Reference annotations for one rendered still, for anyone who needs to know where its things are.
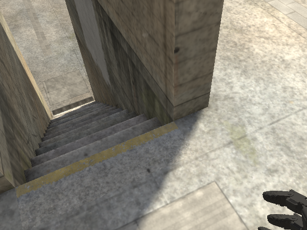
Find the right robot hand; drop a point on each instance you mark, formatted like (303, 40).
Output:
(294, 201)

